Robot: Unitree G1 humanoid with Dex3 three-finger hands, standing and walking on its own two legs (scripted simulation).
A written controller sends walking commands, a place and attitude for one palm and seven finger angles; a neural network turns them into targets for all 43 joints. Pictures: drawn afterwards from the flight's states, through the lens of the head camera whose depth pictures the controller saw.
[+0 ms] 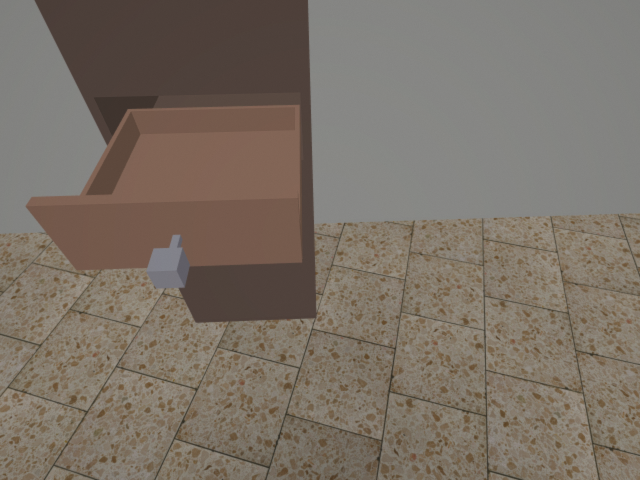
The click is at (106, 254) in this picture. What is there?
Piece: drawer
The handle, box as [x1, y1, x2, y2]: [146, 235, 189, 288]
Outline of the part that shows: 180,235 172,236 168,248 153,249 146,271 156,288 184,287 189,264 182,247 180,246 182,239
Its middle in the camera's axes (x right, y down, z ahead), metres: -0.23 +0.03 +0.59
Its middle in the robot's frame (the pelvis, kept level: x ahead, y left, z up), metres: +0.41 +0.25 +0.02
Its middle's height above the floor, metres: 0.80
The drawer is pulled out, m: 0.30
